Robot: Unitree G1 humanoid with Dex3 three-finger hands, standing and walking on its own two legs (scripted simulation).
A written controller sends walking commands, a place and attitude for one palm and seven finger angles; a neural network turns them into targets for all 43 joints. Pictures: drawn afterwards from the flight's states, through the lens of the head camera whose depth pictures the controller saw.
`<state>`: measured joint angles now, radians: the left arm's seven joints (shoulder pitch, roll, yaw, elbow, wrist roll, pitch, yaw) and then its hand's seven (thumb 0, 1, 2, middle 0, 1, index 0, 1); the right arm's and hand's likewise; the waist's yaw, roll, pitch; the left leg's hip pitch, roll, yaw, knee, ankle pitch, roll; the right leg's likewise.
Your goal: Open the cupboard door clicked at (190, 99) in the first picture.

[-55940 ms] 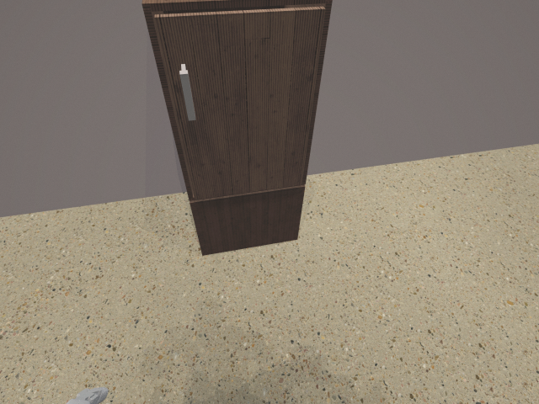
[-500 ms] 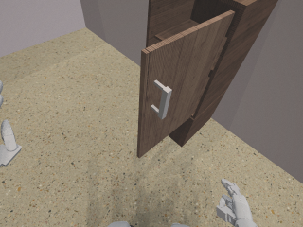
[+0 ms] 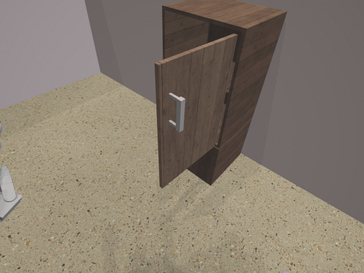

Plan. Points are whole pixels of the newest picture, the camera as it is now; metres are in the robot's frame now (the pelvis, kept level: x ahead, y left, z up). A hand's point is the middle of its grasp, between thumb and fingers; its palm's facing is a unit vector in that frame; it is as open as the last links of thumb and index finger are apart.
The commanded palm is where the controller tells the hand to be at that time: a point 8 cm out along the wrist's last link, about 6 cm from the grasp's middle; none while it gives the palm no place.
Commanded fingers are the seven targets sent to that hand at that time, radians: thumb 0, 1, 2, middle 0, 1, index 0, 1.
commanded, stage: stop stepping back and stand still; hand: left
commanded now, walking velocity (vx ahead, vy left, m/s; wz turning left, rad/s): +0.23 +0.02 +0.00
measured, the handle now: (175, 112) +0.60 +0.08 +0.04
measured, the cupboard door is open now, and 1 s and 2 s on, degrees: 87 87 87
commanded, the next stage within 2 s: let the arm hang, fingers relaxed in 0.52 s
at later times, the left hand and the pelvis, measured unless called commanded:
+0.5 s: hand (24, 216) +0.16 +0.26 +0.15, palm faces +0.49 -0.73 -0.48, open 7.4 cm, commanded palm +0.11 +0.28 +0.18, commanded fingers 0.00 0.90 0.90 -0.20 -0.30 -0.20 -0.30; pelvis -0.03 -0.02 +0.01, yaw +0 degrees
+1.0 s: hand out of the picture -0.01 +0.19 -0.17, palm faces +0.10 -0.97 -0.20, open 7.0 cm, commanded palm none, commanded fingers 0.00 0.90 0.90 -0.20 -0.30 -0.20 -0.30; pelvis -0.03 +0.01 +0.00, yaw +4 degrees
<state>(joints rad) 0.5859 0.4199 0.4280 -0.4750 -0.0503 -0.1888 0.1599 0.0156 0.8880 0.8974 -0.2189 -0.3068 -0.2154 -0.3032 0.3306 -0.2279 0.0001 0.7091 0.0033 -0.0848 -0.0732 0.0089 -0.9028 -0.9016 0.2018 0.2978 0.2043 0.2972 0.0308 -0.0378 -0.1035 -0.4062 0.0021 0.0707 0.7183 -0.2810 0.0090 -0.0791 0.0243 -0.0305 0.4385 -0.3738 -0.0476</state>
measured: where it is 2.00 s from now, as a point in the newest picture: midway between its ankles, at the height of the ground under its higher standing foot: outside the picture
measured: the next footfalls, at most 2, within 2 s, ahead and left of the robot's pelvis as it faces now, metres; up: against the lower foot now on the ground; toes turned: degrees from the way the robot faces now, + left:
left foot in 0.06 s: +0.05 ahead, +0.11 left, +0.00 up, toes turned +6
left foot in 0.66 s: +0.04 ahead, +0.13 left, +0.00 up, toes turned +4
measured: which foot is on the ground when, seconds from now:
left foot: up 0.00-0.04, down 0.06-0.32, up 0.34-0.64, down 0.66-1.00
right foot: down 0.00-1.00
